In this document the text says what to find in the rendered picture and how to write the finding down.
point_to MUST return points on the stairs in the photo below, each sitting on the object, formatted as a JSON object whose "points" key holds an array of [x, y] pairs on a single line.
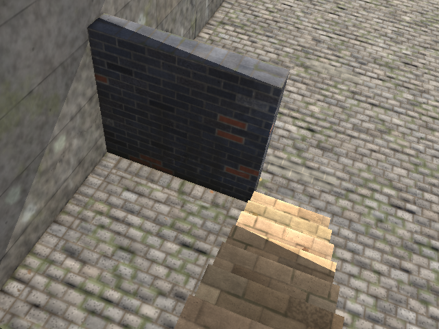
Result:
{"points": [[273, 272]]}

